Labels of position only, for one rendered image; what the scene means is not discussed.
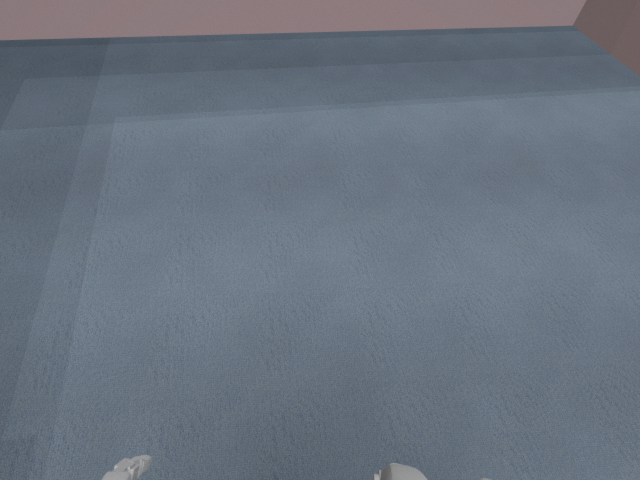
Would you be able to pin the robot left hand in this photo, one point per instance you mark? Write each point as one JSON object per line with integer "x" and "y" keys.
{"x": 129, "y": 469}

